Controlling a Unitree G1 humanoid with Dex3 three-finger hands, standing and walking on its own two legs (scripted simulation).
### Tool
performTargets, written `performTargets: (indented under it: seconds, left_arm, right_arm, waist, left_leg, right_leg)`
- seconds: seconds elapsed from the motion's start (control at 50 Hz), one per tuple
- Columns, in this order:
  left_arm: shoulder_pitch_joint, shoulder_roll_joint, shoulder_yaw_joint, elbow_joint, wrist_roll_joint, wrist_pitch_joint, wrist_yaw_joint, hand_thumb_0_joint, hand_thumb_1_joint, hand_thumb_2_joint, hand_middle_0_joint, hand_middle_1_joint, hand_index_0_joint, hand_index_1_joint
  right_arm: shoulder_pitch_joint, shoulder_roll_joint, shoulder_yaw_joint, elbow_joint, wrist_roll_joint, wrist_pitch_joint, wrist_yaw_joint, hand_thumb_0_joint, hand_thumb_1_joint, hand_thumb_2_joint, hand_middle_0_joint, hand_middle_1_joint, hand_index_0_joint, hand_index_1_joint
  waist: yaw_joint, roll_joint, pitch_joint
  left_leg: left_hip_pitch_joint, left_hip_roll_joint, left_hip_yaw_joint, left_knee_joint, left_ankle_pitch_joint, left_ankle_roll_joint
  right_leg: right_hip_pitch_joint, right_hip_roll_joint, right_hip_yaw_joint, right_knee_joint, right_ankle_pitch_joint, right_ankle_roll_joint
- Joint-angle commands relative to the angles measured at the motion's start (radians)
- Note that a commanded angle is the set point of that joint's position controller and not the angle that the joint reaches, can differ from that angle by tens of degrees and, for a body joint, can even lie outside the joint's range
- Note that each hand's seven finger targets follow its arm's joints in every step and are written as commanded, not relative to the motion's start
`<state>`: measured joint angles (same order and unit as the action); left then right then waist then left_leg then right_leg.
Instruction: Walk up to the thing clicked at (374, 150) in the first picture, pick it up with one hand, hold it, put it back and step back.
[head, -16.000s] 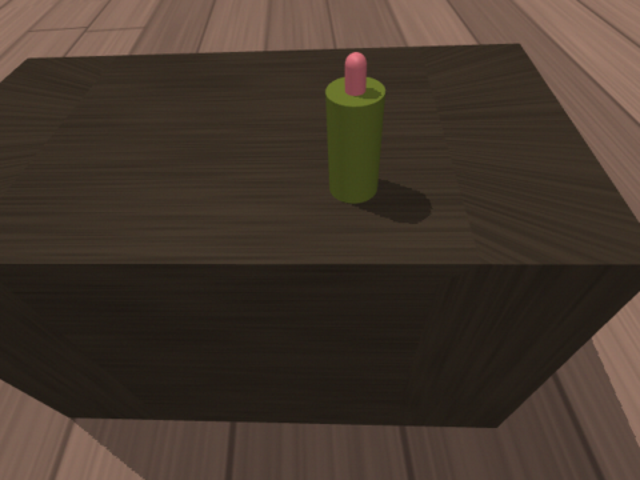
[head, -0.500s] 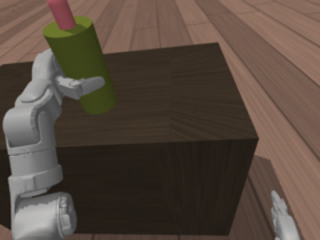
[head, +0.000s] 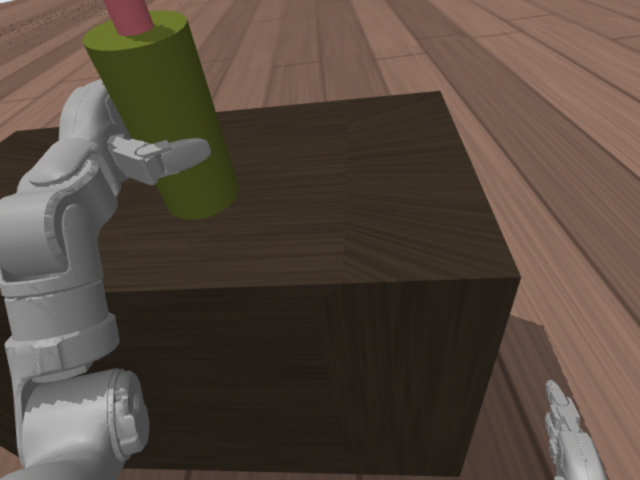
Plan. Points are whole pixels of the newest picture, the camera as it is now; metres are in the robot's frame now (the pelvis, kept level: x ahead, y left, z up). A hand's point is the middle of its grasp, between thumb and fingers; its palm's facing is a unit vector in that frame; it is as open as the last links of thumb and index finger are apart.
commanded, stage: hold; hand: left
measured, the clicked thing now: (165, 101) +0.35 +0.16 +0.35
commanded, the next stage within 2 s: none
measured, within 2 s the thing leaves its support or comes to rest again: neither
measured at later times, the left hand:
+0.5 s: hand (158, 122) +0.33 +0.16 +0.34, palm faces +0.09 -0.99 -0.08, open 11.4 cm
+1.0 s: hand (155, 125) +0.33 +0.17 +0.34, palm faces +0.12 -0.99 -0.06, open 11.4 cm
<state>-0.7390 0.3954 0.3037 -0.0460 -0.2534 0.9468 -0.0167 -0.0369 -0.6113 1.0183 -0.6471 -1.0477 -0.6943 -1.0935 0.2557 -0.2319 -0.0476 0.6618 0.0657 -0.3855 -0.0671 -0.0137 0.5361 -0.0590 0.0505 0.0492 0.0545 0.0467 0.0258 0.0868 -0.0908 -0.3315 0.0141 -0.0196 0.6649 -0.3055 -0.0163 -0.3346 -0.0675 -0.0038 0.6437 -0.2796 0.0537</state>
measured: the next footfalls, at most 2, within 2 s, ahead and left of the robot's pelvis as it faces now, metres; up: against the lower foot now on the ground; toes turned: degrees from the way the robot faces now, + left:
none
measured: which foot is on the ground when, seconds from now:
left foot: down 0.00-1.00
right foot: down 0.00-1.00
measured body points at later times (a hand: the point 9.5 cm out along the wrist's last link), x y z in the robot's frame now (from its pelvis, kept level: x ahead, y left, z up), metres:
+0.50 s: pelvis +0.00 +0.00 +0.00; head -0.06 -0.04 +0.44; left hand +0.32 +0.22 +0.35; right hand +0.19 -0.24 -0.05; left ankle +0.03 +0.13 -0.72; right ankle +0.04 -0.15 -0.72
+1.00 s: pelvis -0.01 +0.00 +0.00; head -0.07 -0.04 +0.44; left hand +0.32 +0.22 +0.35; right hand +0.18 -0.24 -0.06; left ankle +0.03 +0.13 -0.72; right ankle +0.04 -0.15 -0.72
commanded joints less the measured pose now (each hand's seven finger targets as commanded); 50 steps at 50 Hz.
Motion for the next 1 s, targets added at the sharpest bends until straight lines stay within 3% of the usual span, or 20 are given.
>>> performTargets:
  seconds: [0.0, 0.14, 0.22, 0.28, 0.32, 0.36, 0.4, 0.5, 0.56, 0.64, 0.7, 0.74, 0.8, 0.86, 0.88, 0.9, 0.92, 0.94, 0.96, 0.98]
  left_arm:
    - [-0.735, 0.315, 0.151, -0.359, -0.015, -0.143, 0.021, 0.000, -0.013, 1.233, -1.165, -1.361, -1.186, -1.368]
    - [-0.707, 0.313, 0.163, -0.316, -0.031, -0.109, 0.006, 0.000, -0.030, 1.251, -1.161, -1.379, -1.186, -1.384]
    - [-0.725, 0.328, 0.172, -0.326, -0.038, -0.095, 0.003, 0.000, -0.030, 1.265, -1.183, -1.402, -1.208, -1.407]
    - [-0.675, 0.243, 0.101, -0.269, -0.034, -0.072, 0.000, 0.000, -0.025, 1.254, -1.169, -1.386, -1.193, -1.392]
    - [-0.738, 0.309, 0.138, -0.351, -0.036, -0.080, -0.003, 0.000, -0.001, 1.249, -1.188, -1.384, -1.211, -1.390]
    - [-0.720, 0.295, 0.129, -0.339, -0.034, -0.068, -0.002, 0.000, 0.012, 1.252, -1.192, -1.390, -1.216, -1.394]
    - [-0.721, 0.309, 0.155, -0.337, -0.042, -0.065, 0.002, 0.000, 0.000, 1.276, -1.196, -1.412, -1.220, -1.417]
    - [-0.767, 0.311, 0.152, -0.319, -0.043, -0.053, 0.020, 0.000, -0.029, 1.298, -1.207, -1.432, -1.231, -1.440]
    - [-0.724, 0.268, 0.130, -0.237, -0.043, -0.047, 0.031, 0.000, -0.031, 1.293, -1.201, -1.432, -1.226, -1.437]
    - [-0.760, 0.273, 0.116, -0.319, -0.032, -0.061, 0.046, 0.000, -0.031, 1.287, -1.213, -1.430, -1.237, -1.437]
    - [-0.761, 0.323, 0.155, -0.349, -0.034, -0.071, 0.042, 0.000, -0.056, 1.273, -1.223, -1.433, -1.249, -1.437]
    - [-0.734, 0.283, 0.121, -0.317, -0.035, -0.064, 0.030, 0.000, -0.057, 1.280, -1.222, -1.441, -1.249, -1.445]
    - [-0.746, 0.366, 0.188, -0.360, -0.037, -0.071, 0.028, 0.000, -0.067, 1.314, -1.247, -1.475, -1.274, -1.481]
    - [-0.668, 0.260, 0.133, -0.215, -0.045, -0.050, 0.024, 0.000, -0.077, 1.303, -1.236, -1.466, -1.264, -1.470]
    - [-0.712, 0.284, 0.136, -0.269, -0.045, -0.059, 0.023, 0.000, -0.060, 1.312, -1.249, -1.469, -1.274, -1.476]
    - [-0.766, 0.341, 0.166, -0.335, -0.046, -0.071, 0.025, 0.000, -0.068, 1.313, -1.260, -1.479, -1.286, -1.485]
    - [-0.747, 0.350, 0.171, -0.329, -0.040, -0.069, 0.024, 0.000, -0.053, 1.321, -1.258, -1.480, -1.285, -1.486]
    - [-0.739, 0.354, 0.174, -0.365, -0.040, -0.071, 0.022, 0.000, -0.044, 1.326, -1.254, -1.487, -1.283, -1.490]
    - [-0.685, 0.301, 0.142, -0.287, -0.039, -0.062, 0.020, 0.000, -0.053, 1.304, -1.239, -1.466, -1.269, -1.469]
    - [-0.708, 0.301, 0.145, -0.332, -0.041, -0.069, 0.020, 0.000, -0.042, 1.309, -1.246, -1.473, -1.275, -1.475]
  right_arm:
    - [-0.157, -0.107, -0.056, -0.162, 0.004, -0.069, 0.000, 0.000, 0.541, -0.056, 0.049, 0.050, 0.049, 0.050]
    - [-0.181, -0.081, -0.020, -0.181, 0.008, -0.068, 0.003, 0.000, 0.546, -0.055, 0.048, 0.050, 0.049, 0.050]
    - [-0.147, -0.093, -0.036, -0.166, 0.012, -0.065, 0.000, 0.000, 0.546, -0.055, 0.048, 0.050, 0.049, 0.050]
    - [-0.192, -0.081, -0.016, -0.189, 0.019, -0.064, 0.012, 0.000, 0.548, -0.055, 0.048, 0.050, 0.049, 0.050]
    - [-0.150, -0.094, -0.033, -0.174, 0.022, -0.061, 0.011, 0.000, 0.547, -0.055, 0.048, 0.050, 0.049, 0.050]
    - [-0.147, -0.098, -0.040, -0.194, 0.025, -0.063, 0.016, 0.000, 0.547, -0.055, 0.048, 0.050, 0.049, 0.050]
    - [-0.147, -0.095, -0.035, -0.189, 0.025, -0.059, 0.016, 0.000, 0.546, -0.056, 0.048, 0.050, 0.049, 0.050]
    - [-0.153, -0.087, -0.028, -0.176, 0.024, -0.060, 0.017, 0.000, 0.546, -0.056, 0.048, 0.050, 0.049, 0.050]
    - [-0.179, -0.094, -0.033, -0.212, 0.029, -0.061, 0.018, 0.000, 0.547, -0.055, 0.048, 0.050, 0.049, 0.050]
    - [-0.165, -0.089, -0.035, -0.193, 0.030, -0.059, 0.028, 0.000, 0.542, -0.057, 0.048, 0.050, 0.049, 0.050]
    - [-0.163, -0.109, -0.054, -0.208, 0.032, -0.063, 0.027, 0.000, 0.537, -0.057, 0.048, 0.050, 0.049, 0.050]
    - [-0.180, -0.101, -0.040, -0.219, 0.030, -0.063, 0.028, 0.000, 0.538, -0.057, 0.048, 0.050, 0.049, 0.050]
    - [-0.161, -0.094, -0.038, -0.199, 0.028, -0.058, 0.022, 0.000, 0.538, -0.058, 0.048, 0.050, 0.049, 0.050]
    - [-0.192, -0.088, -0.028, -0.202, 0.026, -0.063, 0.019, 0.000, 0.539, -0.057, 0.048, 0.050, 0.049, 0.050]
    - [-0.195, -0.092, -0.030, -0.200, 0.026, -0.065, 0.019, 0.000, 0.543, -0.056, 0.048, 0.050, 0.049, 0.050]
    - [-0.172, -0.095, -0.035, -0.188, 0.027, -0.064, 0.016, 0.000, 0.540, -0.057, 0.048, 0.050, 0.048, 0.050]
    - [-0.160, -0.096, -0.033, -0.184, 0.030, -0.062, 0.015, 0.000, 0.545, -0.056, 0.048, 0.050, 0.049, 0.050]
    - [-0.151, -0.102, -0.048, -0.183, 0.031, -0.059, 0.014, 0.000, 0.545, -0.056, 0.048, 0.050, 0.049, 0.050]
    - [-0.164, -0.096, -0.034, -0.180, 0.031, -0.062, 0.016, 0.000, 0.544, -0.056, 0.048, 0.050, 0.049, 0.050]
    - [-0.164, -0.098, -0.039, -0.180, 0.027, -0.065, 0.014, 0.000, 0.542, -0.056, 0.048, 0.050, 0.049, 0.050]
  waist:
    - [0.004, 0.021, -0.340]
    - [0.007, -0.031, -0.309]
    - [-0.002, -0.049, -0.311]
    - [0.008, -0.027, -0.283]
    - [0.000, -0.019, -0.304]
    - [-0.009, -0.034, -0.305]
    - [-0.001, -0.043, -0.303]
    - [0.000, -0.041, -0.285]
    - [0.003, -0.055, -0.265]
    - [0.009, 0.000, -0.286]
    - [0.006, -0.012, -0.318]
    - [0.002, -0.032, -0.320]
    - [0.015, -0.030, -0.315]
    - [0.008, -0.096, -0.248]
    - [0.010, -0.062, -0.286]
    - [0.005, -0.042, -0.302]
    - [0.004, -0.028, -0.304]
    - [0.001, -0.045, -0.302]
    - [0.007, -0.042, -0.256]
    - [0.004, -0.044, -0.285]
  left_leg:
    - [0.156, -0.035, 0.020, -0.108, 0.146, 0.011]
    - [0.126, -0.040, 0.025, -0.105, 0.132, 0.019]
    - [0.129, -0.046, 0.033, -0.095, 0.144, 0.025]
    - [0.110, -0.046, 0.029, -0.110, 0.110, 0.019]
    - [0.131, -0.043, 0.026, -0.109, 0.107, 0.019]
    - [0.140, -0.045, 0.030, -0.108, 0.111, 0.022]
    - [0.132, -0.046, 0.029, -0.102, 0.125, 0.023]
    - [0.123, -0.041, 0.023, -0.114, 0.096, 0.019]
    - [0.104, -0.036, 0.015, -0.121, 0.075, 0.017]
    - [0.126, -0.030, 0.010, -0.120, 0.073, 0.007]
    - [0.134, -0.032, 0.015, -0.107, 0.090, 0.013]
    - [0.121, -0.041, 0.024, -0.100, 0.102, 0.020]
    - [0.104, -0.043, 0.028, -0.100, 0.102, 0.021]
    - [0.067, -0.040, 0.025, -0.110, 0.056, 0.024]
    - [0.078, -0.044, 0.028, -0.107, 0.054, 0.024]
    - [0.087, -0.047, 0.032, -0.103, 0.059, 0.024]
    - [0.097, -0.048, 0.036, -0.098, 0.070, 0.023]
    - [0.097, -0.048, 0.036, -0.101, 0.065, 0.024]
    - [0.077, -0.047, 0.035, -0.103, 0.058, 0.024]
    - [0.097, -0.044, 0.031, -0.102, 0.057, 0.023]
  right_leg:
    - [0.057, 0.058, -0.079, -0.090, 0.113, -0.041]
    - [0.062, 0.058, -0.077, -0.101, 0.103, -0.036]
    - [0.053, 0.053, -0.072, -0.103, 0.116, -0.031]
    - [0.037, 0.058, -0.077, -0.101, 0.084, -0.036]
    - [0.036, 0.057, -0.078, -0.102, 0.084, -0.036]
    - [0.036, 0.057, -0.080, -0.104, 0.087, -0.034]
    - [0.045, 0.055, -0.076, -0.102, 0.098, -0.033]
    - [0.032, 0.059, -0.077, -0.102, 0.074, -0.034]
    - [0.031, 0.059, -0.080, -0.097, 0.059, -0.037]
    - [0.018, 0.059, -0.085, -0.090, 0.058, -0.040]
    - [0.039, 0.058, -0.083, -0.093, 0.069, -0.039]
    - [0.054, 0.057, -0.075, -0.098, 0.077, -0.038]
    - [0.059, 0.054, -0.072, -0.097, 0.073, -0.038]
    - [0.040, 0.060, -0.077, -0.107, 0.030, -0.033]
    - [0.050, 0.055, -0.070, -0.105, 0.034, -0.035]
    - [0.047, 0.052, -0.068, -0.104, 0.040, -0.035]
    - [0.036, 0.052, -0.069, -0.102, 0.045, -0.036]
    - [0.036, 0.052, -0.068, -0.103, 0.039, -0.034]
    - [0.024, 0.053, -0.072, -0.102, 0.031, -0.036]
    - [0.030, 0.054, -0.071, -0.097, 0.035, -0.036]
